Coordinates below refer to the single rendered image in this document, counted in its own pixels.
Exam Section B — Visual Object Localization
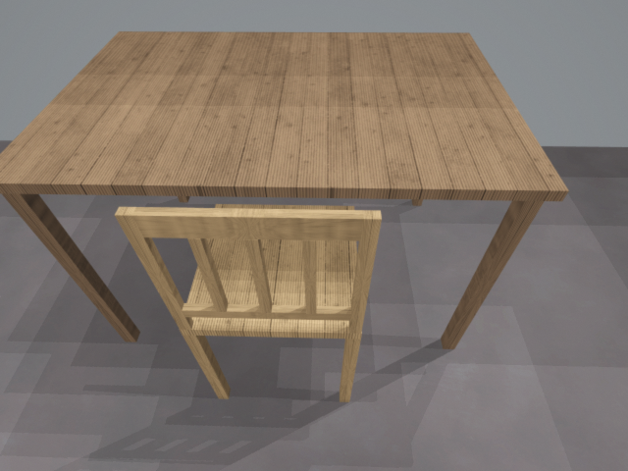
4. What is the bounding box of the table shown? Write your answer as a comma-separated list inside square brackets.
[0, 31, 569, 349]

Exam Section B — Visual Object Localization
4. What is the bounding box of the chair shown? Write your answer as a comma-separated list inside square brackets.
[115, 204, 382, 402]

